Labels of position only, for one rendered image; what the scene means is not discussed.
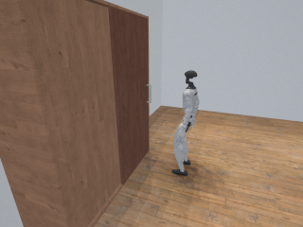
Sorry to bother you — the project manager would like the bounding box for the robot left upper arm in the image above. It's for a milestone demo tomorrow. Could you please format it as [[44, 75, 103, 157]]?
[[183, 89, 193, 113]]

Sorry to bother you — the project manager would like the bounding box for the left robot forearm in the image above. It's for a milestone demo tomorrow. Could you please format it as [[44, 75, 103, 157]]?
[[181, 109, 191, 131]]

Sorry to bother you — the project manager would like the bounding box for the wardrobe door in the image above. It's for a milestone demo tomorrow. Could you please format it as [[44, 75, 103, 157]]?
[[21, 0, 121, 227], [108, 7, 150, 184]]

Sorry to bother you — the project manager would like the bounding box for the left robot foot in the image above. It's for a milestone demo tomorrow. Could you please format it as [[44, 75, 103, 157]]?
[[171, 169, 187, 176]]

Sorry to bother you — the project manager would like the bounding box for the robot right hand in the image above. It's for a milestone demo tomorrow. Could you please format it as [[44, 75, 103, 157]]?
[[191, 118, 196, 129]]

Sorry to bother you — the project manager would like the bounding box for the humanoid robot torso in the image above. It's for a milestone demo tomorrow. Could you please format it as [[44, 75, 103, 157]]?
[[183, 87, 198, 127]]

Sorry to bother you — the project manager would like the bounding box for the robot left hand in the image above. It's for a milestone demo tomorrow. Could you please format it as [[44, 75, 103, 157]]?
[[176, 130, 186, 144]]

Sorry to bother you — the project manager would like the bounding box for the robot right upper arm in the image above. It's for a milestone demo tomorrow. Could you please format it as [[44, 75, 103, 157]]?
[[195, 86, 200, 106]]

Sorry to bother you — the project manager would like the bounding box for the right robot forearm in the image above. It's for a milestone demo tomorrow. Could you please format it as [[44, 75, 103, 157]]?
[[192, 104, 199, 118]]

